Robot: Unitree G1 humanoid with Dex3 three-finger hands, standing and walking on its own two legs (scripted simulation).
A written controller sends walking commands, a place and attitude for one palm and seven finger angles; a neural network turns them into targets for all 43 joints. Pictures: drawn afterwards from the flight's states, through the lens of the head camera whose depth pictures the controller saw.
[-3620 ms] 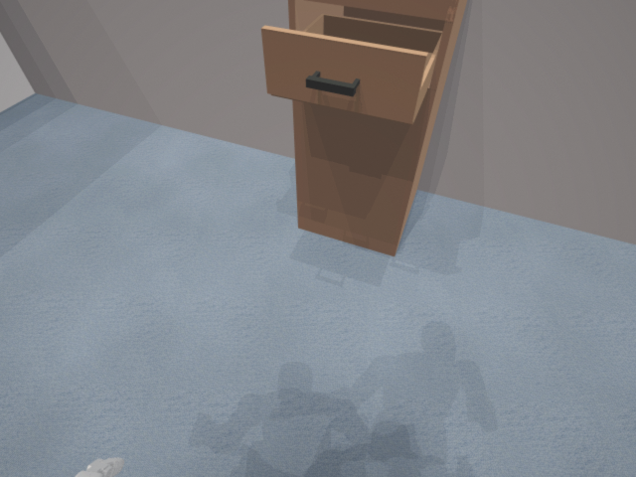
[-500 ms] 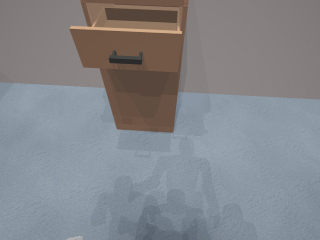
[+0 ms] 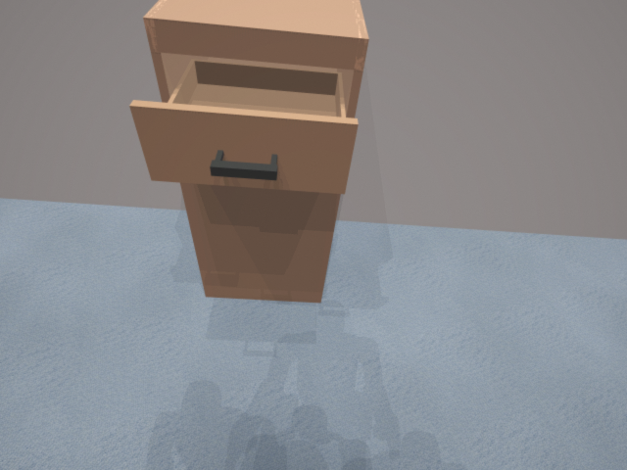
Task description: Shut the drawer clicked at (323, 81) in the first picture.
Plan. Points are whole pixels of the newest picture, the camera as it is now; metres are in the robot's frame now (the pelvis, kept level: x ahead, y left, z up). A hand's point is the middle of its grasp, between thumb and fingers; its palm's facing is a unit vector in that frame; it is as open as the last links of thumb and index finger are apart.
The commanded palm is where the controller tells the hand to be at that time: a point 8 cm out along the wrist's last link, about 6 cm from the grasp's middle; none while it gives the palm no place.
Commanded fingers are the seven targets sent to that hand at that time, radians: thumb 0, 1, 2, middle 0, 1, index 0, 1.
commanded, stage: take the last steps up to it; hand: left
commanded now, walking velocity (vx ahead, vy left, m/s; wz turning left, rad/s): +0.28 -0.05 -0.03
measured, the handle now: (245, 163) +0.60 +0.16 +0.05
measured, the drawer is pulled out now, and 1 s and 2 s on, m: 0.21 0.21 0.21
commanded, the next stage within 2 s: come to a stop and stand still in 0.40 s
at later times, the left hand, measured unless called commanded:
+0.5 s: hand (241, 412) +0.24 +0.11 -0.17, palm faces +0.08 -0.98 -0.20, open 7.2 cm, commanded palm none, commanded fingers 0.00 0.90 0.90 -0.20 -0.30 -0.20 -0.30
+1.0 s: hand (227, 450) +0.19 +0.13 -0.18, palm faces +0.07 -0.96 -0.27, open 7.4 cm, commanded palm none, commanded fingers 0.00 0.90 0.90 -0.20 -0.30 -0.20 -0.30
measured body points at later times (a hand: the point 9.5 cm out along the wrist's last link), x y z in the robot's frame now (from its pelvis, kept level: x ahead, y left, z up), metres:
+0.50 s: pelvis +0.15 -0.06 -0.01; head +0.18 -0.07 +0.44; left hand +0.24 +0.17 -0.15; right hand +0.10 -0.28 -0.17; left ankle +0.08 +0.06 -0.66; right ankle +0.21 -0.15 -0.74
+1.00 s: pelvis +0.18 -0.07 -0.01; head +0.21 -0.08 +0.44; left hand +0.19 +0.18 -0.16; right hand +0.30 -0.28 -0.16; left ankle +0.24 +0.06 -0.74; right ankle +0.18 -0.18 -0.74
